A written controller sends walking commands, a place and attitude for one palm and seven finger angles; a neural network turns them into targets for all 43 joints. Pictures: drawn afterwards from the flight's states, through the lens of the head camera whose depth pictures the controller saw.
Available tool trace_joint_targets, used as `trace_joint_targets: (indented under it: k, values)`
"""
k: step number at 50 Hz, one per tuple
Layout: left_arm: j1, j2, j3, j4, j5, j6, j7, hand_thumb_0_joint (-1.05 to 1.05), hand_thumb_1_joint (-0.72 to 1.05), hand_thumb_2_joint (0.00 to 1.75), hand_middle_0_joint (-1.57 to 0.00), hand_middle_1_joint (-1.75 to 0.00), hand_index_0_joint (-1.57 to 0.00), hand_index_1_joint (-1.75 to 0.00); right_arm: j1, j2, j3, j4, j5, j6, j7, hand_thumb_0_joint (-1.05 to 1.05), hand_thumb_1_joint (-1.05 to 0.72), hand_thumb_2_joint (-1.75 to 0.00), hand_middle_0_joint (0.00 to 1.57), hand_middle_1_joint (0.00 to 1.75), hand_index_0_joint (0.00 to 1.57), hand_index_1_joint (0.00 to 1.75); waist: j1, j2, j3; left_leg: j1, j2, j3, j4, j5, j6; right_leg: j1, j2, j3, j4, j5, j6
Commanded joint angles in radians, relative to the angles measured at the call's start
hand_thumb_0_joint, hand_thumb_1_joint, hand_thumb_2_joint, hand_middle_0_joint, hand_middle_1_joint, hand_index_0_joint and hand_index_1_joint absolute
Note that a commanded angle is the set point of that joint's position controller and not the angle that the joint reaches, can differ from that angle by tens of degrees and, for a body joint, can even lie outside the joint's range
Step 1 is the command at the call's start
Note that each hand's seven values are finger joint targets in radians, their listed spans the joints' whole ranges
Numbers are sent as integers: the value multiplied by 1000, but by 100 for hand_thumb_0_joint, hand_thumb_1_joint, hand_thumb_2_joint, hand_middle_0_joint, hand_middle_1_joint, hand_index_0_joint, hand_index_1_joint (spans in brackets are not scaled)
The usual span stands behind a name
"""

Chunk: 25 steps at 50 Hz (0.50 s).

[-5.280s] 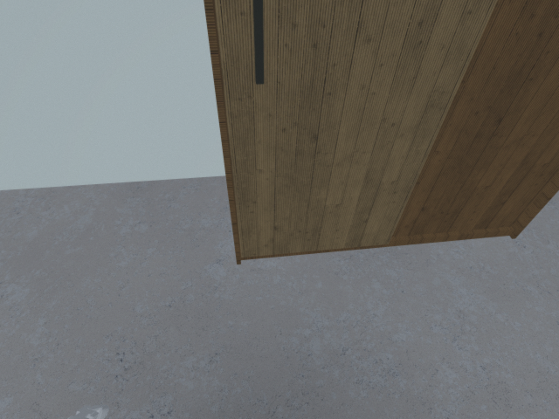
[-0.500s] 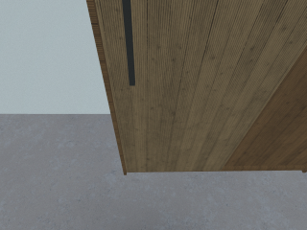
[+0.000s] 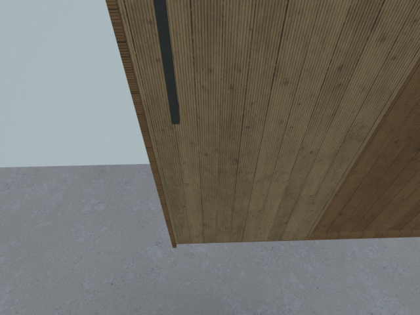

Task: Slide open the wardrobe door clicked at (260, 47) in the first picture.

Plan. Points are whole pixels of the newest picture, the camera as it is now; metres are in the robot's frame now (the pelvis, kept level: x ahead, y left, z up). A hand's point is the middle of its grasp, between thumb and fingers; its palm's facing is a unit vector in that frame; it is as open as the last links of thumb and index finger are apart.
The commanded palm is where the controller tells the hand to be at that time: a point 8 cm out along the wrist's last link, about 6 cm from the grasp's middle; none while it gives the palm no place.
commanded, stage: look again from close up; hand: left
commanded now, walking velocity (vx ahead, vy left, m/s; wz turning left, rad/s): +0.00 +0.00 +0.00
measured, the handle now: (168, 54) +0.55 +0.12 +0.24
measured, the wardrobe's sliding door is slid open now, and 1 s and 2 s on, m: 0.00 0.00 0.00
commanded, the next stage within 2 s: shuffle to correct the standing spot in 0.72 s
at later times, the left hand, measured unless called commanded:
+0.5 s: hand out of the picture +0.05 +0.19 -0.17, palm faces -0.01 -0.97 -0.26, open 7.4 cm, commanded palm none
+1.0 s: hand out of the picture +0.02 +0.16 -0.17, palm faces +0.03 -0.98 -0.21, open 7.4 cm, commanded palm none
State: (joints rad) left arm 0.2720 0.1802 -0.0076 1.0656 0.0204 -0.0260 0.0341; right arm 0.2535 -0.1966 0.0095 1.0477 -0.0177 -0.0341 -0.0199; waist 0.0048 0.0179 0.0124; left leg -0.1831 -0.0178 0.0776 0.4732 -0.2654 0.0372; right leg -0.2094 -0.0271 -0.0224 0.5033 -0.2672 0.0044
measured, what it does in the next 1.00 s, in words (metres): stands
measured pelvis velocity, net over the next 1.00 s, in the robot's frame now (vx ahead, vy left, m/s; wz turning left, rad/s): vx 0.01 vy -0.03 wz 0.03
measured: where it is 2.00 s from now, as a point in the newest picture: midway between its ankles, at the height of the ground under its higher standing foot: outside the picture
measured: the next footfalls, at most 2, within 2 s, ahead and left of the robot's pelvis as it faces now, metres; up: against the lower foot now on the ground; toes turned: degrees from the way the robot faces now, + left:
left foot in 1.58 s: +0.17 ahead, +0.07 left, +0.00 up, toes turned +7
right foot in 1.82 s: +0.11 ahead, -0.16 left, +0.00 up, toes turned +0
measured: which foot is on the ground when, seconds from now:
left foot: down 0.00-1.00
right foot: down 0.00-1.00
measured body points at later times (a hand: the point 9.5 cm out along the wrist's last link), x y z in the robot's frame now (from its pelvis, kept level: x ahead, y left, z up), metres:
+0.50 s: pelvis +0.00 -0.02 +0.00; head +0.01 -0.02 +0.45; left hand +0.05 +0.24 -0.15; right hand +0.04 -0.27 -0.14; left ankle +0.00 +0.09 -0.74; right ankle +0.00 -0.12 -0.74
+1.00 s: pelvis +0.01 -0.03 +0.00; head +0.02 -0.02 +0.45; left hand +0.02 +0.21 -0.16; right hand +0.03 -0.26 -0.15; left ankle +0.00 +0.09 -0.74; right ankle +0.00 -0.12 -0.74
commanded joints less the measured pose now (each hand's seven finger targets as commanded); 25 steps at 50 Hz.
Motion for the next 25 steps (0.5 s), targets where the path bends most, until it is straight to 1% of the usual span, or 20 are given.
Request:
trace_joint_targets:
  k: [1, 2, 4, 5, 6, 8, 10, 13, 15, 16, 18, 19, 20, 21, 24, 25]
  values:
    - [15, 144, 28, -49, -4, -13, 2, 0, 90, 90, -20, -30, -20, -30, 16, -126, -26, -34, 3, -13, -3, 0, -90, -90, 20, 30, 20, 30, -3, -35, 38, -36, 119, -120, -112, 142, 7, 8, -78, 89, -86, 159, -45]
    - [7, 153, 30, -49, -6, -12, 2, 0, 90, 90, -20, -30, -20, -30, 7, -133, -25, -31, 3, -13, -3, 0, -90, -90, 20, 30, 20, 30, -3, -21, 36, -35, 120, -120, -115, 145, 5, 10, -80, 91, -88, 160, -45]
    - [-2, 161, 32, -53, -7, -11, 0, 0, 90, 90, -20, -30, -20, -30, -3, -138, -25, -27, 2, -13, -3, 0, -90, -90, 20, 30, 20, 30, -2, -23, 21, -23, 123, -118, -117, 147, 2, 17, -82, 93, -94, 160, -46]
    - [-9, 166, 32, -54, -7, -11, -1, 0, 90, 90, -20, -30, -20, -30, -9, -142, -26, -26, 2, -13, -3, 0, -90, -90, 20, 30, 20, 30, -2, -14, 14, -18, 124, -117, -118, 150, 1, 20, -81, 96, -95, 165, -46]
    - [-13, 173, 34, -55, -5, -12, 0, 0, 90, 90, -20, -30, -20, -30, -10, -143, -27, -22, 2, -14, -3, 0, -90, -90, 20, 30, 20, 30, 0, -16, 5, -12, 125, -119, -113, 173, 3, 35, -83, 91, -94, 190, -46]
    - [-25, 182, 35, -56, -6, -12, -2, 0, 90, 90, -20, -30, -20, -30, -22, -151, -27, -19, 2, -14, -2, 0, -90, -90, 20, 30, 20, 30, -1, -18, -2, -6, 128, -114, -114, 181, -1, 40, -87, 93, -95, 207, -46]
    - [-35, 186, 33, -52, -7, -11, -4, 0, 90, 90, -20, -30, -20, -30, -31, -156, -27, -15, 2, -11, -2, 0, -90, -90, 20, 30, 20, 30, -2, -28, 14, -7, 127, -115, -121, 157, -4, 28, -87, 97, -107, 189, -47]
    - [-45, 193, 32, -52, -7, -10, -5, 0, 90, 90, -20, -30, -20, -30, -38, -161, -25, -6, 2, -8, 0, 0, -90, -90, 20, 30, 20, 30, -1, -18, 17, -11, 128, -114, -129, 140, -7, 31, -88, 100, -118, 172, -47]
    - [-49, 197, 33, -50, -8, -10, -7, 0, 90, 90, -20, -30, -20, -30, -40, -164, -24, -4, 2, -9, -1, 0, -90, -90, 20, 30, 20, 30, -2, -14, 5, -2, 128, -116, -132, 147, -7, 40, -89, 105, -122, 178, -49]
    - [-49, 198, 33, -49, -7, -11, -6, 0, 90, 90, -20, -30, -20, -30, -38, -161, -24, 0, 2, -9, 0, 0, -90, -90, 20, 30, 20, 30, 1, -25, 0, 2, 130, -115, -127, 154, -6, 48, -90, 98, -124, 189, -48]
    - [-53, 204, 32, -47, -8, -11, -7, 0, 90, 90, -20, -30, -20, -30, -45, -169, -24, 3, 2, -8, 0, 0, -90, -90, 20, 30, 20, 30, -1, -18, 1, 5, 129, -111, -128, 153, -9, 45, -93, 104, -130, 193, -49]
    - [-55, 204, 32, -44, -8, -12, -8, 0, 90, 90, -20, -30, -20, -30, -44, -170, -24, 5, 2, -8, 0, 0, -90, -90, 20, 30, 20, 30, -2, -25, -7, 11, 130, -113, -129, 158, -10, 49, -93, 107, -131, 200, -50]
    - [-53, 204, 31, -41, -9, -12, -8, 0, 90, 90, -20, -30, -20, -30, -46, -171, -24, 8, 2, -8, 0, 0, -90, -90, 20, 30, 20, 30, -2, -14, -11, 19, 131, -109, -129, 161, -11, 48, -94, 106, -132, 204, -50]
    - [-57, 206, 32, -41, -7, -12, -8, 0, 90, 90, -20, -30, -20, -30, -44, -168, -24, 8, 3, -7, -1, 0, -90, -90, 20, 30, 20, 30, -3, -23, -8, 15, 133, -112, -127, 168, -10, 54, -91, 102, -131, 213, -50]
    - [-54, 205, 32, -35, -9, -12, -8, 0, 90, 90, -20, -30, -20, -30, -49, -171, -23, 13, 3, -9, -1, 0, -90, -90, 20, 30, 20, 30, 0, -3, -16, 23, 135, -111, -134, 175, -11, 57, -93, 103, -132, 214, -50]
    - [-55, 207, 32, -35, -9, -12, -9, 0, 90, 90, -20, -30, -20, -30, -48, -172, -22, 16, 3, -8, -1, 0, -90, -90, 20, 30, 20, 30, 0, -7, -12, 21, 136, -110, -133, 176, -12, 59, -94, 100, -135, 216, -49]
